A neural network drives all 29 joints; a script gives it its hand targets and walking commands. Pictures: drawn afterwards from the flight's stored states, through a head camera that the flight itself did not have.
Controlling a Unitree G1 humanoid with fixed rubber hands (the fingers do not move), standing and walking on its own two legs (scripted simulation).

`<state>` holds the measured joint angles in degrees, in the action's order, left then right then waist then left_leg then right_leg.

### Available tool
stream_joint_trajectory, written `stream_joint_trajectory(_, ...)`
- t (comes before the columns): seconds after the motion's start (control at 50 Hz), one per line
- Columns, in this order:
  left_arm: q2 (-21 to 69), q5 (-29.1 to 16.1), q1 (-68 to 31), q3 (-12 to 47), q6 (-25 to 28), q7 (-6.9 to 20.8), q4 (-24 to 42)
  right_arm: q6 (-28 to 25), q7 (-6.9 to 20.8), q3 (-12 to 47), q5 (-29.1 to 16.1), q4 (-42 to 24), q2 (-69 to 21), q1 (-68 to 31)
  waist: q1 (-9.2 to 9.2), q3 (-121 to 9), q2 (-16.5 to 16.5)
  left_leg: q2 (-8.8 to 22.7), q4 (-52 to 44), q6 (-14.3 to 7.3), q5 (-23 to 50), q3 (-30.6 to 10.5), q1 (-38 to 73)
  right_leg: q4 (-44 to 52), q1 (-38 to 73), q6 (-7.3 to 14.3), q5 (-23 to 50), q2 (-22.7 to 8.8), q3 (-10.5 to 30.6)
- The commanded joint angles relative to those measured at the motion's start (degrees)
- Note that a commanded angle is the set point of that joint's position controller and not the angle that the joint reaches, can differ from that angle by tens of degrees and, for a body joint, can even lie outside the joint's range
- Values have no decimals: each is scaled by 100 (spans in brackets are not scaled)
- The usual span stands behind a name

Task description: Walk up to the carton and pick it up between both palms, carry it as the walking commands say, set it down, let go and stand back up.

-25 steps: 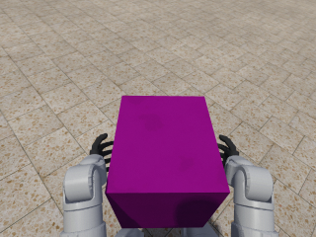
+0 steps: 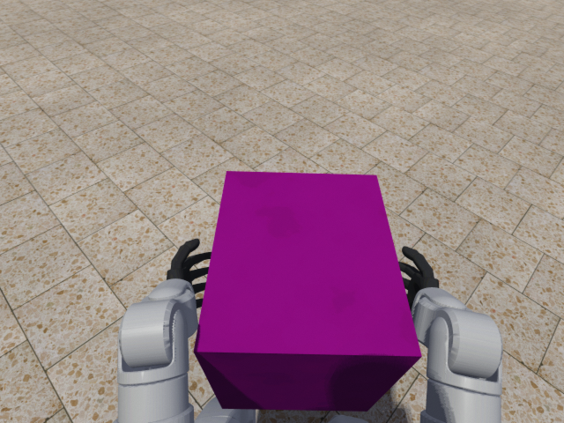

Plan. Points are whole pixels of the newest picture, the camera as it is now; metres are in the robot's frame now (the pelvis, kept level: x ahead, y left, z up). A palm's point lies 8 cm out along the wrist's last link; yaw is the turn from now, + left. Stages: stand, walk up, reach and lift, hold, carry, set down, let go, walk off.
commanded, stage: carry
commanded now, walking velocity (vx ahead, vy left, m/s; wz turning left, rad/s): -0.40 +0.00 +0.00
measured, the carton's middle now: (298, 293) +0.30 +0.00 +0.01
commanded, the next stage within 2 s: none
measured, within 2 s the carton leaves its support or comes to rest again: neither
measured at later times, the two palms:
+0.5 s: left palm out of the picture +0.04 +0.16 +0.06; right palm out of the picture +0.03 -0.15 +0.05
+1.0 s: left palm out of the picture -0.20 +0.16 +0.08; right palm out of the picture -0.21 -0.15 +0.07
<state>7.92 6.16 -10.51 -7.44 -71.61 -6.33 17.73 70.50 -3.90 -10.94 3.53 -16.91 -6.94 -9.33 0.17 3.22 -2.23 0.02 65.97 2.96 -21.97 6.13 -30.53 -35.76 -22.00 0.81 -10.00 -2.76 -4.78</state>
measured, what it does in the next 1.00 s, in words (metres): walks backwards: left foot, then right foot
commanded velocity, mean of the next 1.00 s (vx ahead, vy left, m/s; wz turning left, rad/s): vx -0.40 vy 0.00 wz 0.00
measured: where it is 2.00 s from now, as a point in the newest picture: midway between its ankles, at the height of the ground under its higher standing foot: outside the picture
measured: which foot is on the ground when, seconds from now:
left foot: up 0.00-0.04, down 0.06-0.52, up 0.54-0.78, down 0.80-1.00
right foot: down 0.00-0.08, up 0.10-0.48, down 0.50-0.82, up 0.84-1.00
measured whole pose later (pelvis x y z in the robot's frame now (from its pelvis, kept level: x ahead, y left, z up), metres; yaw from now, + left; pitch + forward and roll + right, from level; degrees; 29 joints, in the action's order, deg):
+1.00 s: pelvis -0.47 +0.00 +0.00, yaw +0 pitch -1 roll -1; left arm 7.6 5.8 -10.3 -9.3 -70.2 -4.2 19.9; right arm 69.5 -6.0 -8.5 3.4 -19.7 -7.6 -8.6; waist 0.2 1.4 1.4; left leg 3.5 40.3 -1.6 -15.6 5.6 -23.7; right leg -65.8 -33.5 0.6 -22.5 -3.3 -4.9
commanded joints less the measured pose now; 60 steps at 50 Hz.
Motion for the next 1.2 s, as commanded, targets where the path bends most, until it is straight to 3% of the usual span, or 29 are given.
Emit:
stream_joint_trajectory(0.0, 5041, -2349, -3855, 4441, 261, 1536, 1085, -164, 1508, 4446, -2273, -625, -5067, -3730, -9, -2241, -25, 171, -1999, -273, -525, -427, 1230, 1210, -268, 407, 259, -1167, 869)
stream_joint_trajectory(0.04, 4994, -2292, -3629, 4258, 294, 1512, 1083, -187, 1472, 4588, -2395, -1121, -5073, -3933, -50, -2760, -254, 95, -4176, -296, 107, -417, 1769, 463, 483, 460, 1304, -1080, 1020)
stream_joint_trajectory(0.06, 4898, -2212, -3445, 4159, 296, 1506, 938, -202, 1465, 4616, -2360, -1131, -5084, -3796, -49, -2956, 390, 798, -4490, -317, 1046, -1210, 2362, -49, -38, 220, 257, -718, 811)
stream_joint_trajectory(0.08, 4952, -2260, -3353, 4136, 294, 1518, 891, -227, 1451, 4589, -2330, -1036, -5054, -3701, 29, -2882, 1867, 2486, -4297, -838, 3719, -2926, 2676, -1221, -1184, -164, -2073, -62, 179)
stream_joint_trajectory(0.1, 5102, -2439, -3451, 4204, 331, 1532, 874, -290, 1455, 4621, -2244, -1379, -4950, -3711, -177, -2435, 2029, 2977, -4314, -1359, 4953, -2794, 1740, -2846, -1731, -238, -2823, 294, 608)
stream_joint_trajectory(0.16, 5404, -2803, -3892, 4610, 430, 1520, 1178, -330, 1417, 4524, -2321, -1621, -5060, -3957, -134, -2419, 690, 1970, -4627, -1034, 1640, -2009, 1472, -4488, -1809, -148, -1800, 289, 976)
stream_joint_trajectory(0.32, 5148, -2679, -3458, 4497, 328, 1449, 1104, -316, 1335, 4394, -2162, -1497, -4937, -3484, -45, -3250, 1237, 1931, -4234, -1162, 3432, -1998, 3186, -3043, -1694, -227, -2154, 209, 608)
stream_joint_trajectory(0.46, 5019, -2566, -3103, 4335, 315, 1580, 982, -279, 1288, 4615, -2132, -1473, -5005, -3508, -4, -3203, 1787, 1884, -5557, -563, -242, -1428, 1128, -291, 868, 176, -1783, 338, -281)
stream_joint_trajectory(0.48, 5005, -2521, -3119, 4310, 347, 1597, 1023, -292, 1281, 4640, -2142, -1479, -5049, -3570, 44, -3254, 1622, 1647, -5281, -237, -594, -1100, 775, 474, 1479, 228, -1676, 229, -119)
stream_joint_trajectory(0.5, 5037, -2524, -3085, 4271, 351, 1626, 908, -284, 1282, 4692, -2166, -1550, -4995, -3723, 96, -2937, 350, 1046, -4337, 171, -725, -525, -118, 1447, 1892, 416, -2154, -327, 800)
stream_joint_trajectory(0.52, 5144, -2584, -3059, 4279, 364, 1659, 965, -281, 1285, 4678, -2144, -1686, -4788, -3829, 169, -2800, -2293, -219, -1011, 234, -1300, 378, -749, 2578, 887, 1284, -3326, -2485, 3588)
stream_joint_trajectory(0.54, 5297, -2631, -3049, 4289, 409, 1713, 779, -313, 1280, 4846, -2229, -1765, -4943, -4012, 148, -2309, -2560, -189, 1057, 48, -1187, -672, -332, 3147, -866, 1499, -4039, -2849, 3293)
stream_joint_trajectory(0.58, 5076, -2571, -3833, 4350, 439, 1722, 1296, -337, 1319, 4917, -2537, -1713, -5065, -4401, 5, -1699, -1190, -106, 1772, 54, -550, -838, 542, 2740, -1956, 628, -2633, -1700, 1473)
stream_joint_trajectory(0.62, 5049, -2468, -3672, 4290, 367, 1713, 1392, -270, 1290, 4837, -2518, -1414, -5280, -4104, 33, -2293, -356, -23, 982, -92, -244, -443, 272, 1824, -465, 556, -135, -1333, 1059)
stream_joint_trajectory(0.68, 4794, -2386, -3397, 4074, 369, 1644, 1341, -251, 1225, 4868, -2529, -1493, -5128, -4044, 74, -2994, -928, -42, -1154, -182, -804, -235, 355, 1632, 1206, 631, 1006, -1504, 1412)
stream_joint_trajectory(0.74, 4851, -2398, -3093, 4062, 358, 1622, 1166, -233, 1196, 4873, -2515, -1627, -5091, -3924, 105, -3302, -1568, -217, -3144, -372, -786, 48, 1416, 2241, 1163, 351, -110, -1432, 1349)
stream_joint_trajectory(0.76, 4830, -2346, -2794, 4045, 325, 1617, 957, -240, 1215, 4873, -2498, -1590, -5047, -3751, 43, -3404, -1272, -185, -4080, -492, -546, -20, 2109, 2129, 807, 38, -663, -1244, 1017)
stream_joint_trajectory(0.78, 4844, -2331, -3035, 4097, 329, 1579, 907, -229, 1264, 4815, -2455, -1379, -5193, -3555, -22, -3206, -472, 414, -4750, -539, -422, -760, 2478, 1618, 186, -268, -1168, -865, 711)
stream_joint_trajectory(0.8, 4876, -2349, -3040, 4142, 343, 1599, 1030, -264, 1310, 4783, -2442, -1421, -5121, -3459, -96, -3099, 1691, 2159, -5334, -1013, -558, -2842, 2601, 66, -917, -561, -1739, -91, -24)
stream_joint_trajectory(0.82, 4937, -2433, -3233, 4149, 344, 1643, 1212, -296, 1350, 4816, -2350, -1550, -5179, -3517, -161, -2337, 2412, 2998, -5212, -1545, 593, -3067, 1281, -1711, -1347, -521, -2161, 167, 84)
stream_joint_trajectory(0.84, 5025, -2544, -3776, 4211, 383, 1662, 1263, -289, 1371, 4814, -2336, -1607, -5177, -3861, -209, -1872, 1606, 2873, -5097, -1657, 1030, -2627, 518, -3278, -1379, -305, -2098, 208, 593)
stream_joint_trajectory(0.88, 5114, -2724, -3704, 4420, 429, 1671, 1292, -299, 1318, 4773, -2365, -1663, -5167, -3830, -88, -2033, 744, 2109, -4485, -1271, 2291, -1709, 725, -4215, -1249, -168, -1513, 200, 827)
stream_joint_trajectory(0.98, 4921, -2601, -3137, 4300, 265, 1651, 732, -208, 1216, 4557, -2153, -1198, -4929, -3418, -12, -2696, 1446, 1933, -3793, -1249, 4913, -1579, 2546, -2099, -1230, -158, -2125, 88, 304)
stream_joint_trajectory(1.06, 4957, -2554, -2947, 4223, 288, 1676, 693, -239, 1210, 4616, -2090, -1268, -4973, -3461, 50, -2914, 1376, 1834, -3716, -924, 3081, -1243, 1753, 660, 525, 9, -1017, 70, 89)
stream_joint_trajectory(1.08, 4968, -2576, -3080, 4214, 339, 1713, 708, -288, 1209, 4745, -2213, -1410, -5075, -3670, 13, -2916, 476, 1332, -3039, -488, 1966, -814, 928, 1385, 1276, 95, -351, -500, 866)
stream_joint_trajectory(1.1, 4824, -2594, -3176, 4187, 376, 1721, 856, -287, 1216, 4847, -2255, -1528, -5130, -3698, -7, -2952, -1385, 463, -1831, -87, -531, -209, -667, 1485, 2118, 615, 1520, -2187, 2832)
stream_joint_trajectory(1.12, 5038, -2577, -2828, 4180, 393, 1761, 782, -275, 1223, 4898, -2303, -1600, -5077, -3821, 183, -2894, -1942, -171, -34, -99, -1588, -203, -637, 1787, 964, 1422, 1360, -2746, 2880)
stream_joint_trajectory(1.14, 5056, -2616, -3055, 4236, 436, 1792, 921, -345, 1233, 4960, -2384, -1674, -5147, -4043, 178, -2610, -1413, -79, 730, -173, -1128, -694, -55, 2205, -4, 1241, -466, -2305, 2387)
stream_joint_trajectory(1.18, 5037, -2581, -3555, 4288, 484, 1734, 1388, -320, 1306, 5042, -2599, -1553, -5287, -4118, 78, -2170, -905, 129, 992, -192, -310, -578, 246, 2061, -552, 741, -782, -1564, 1288)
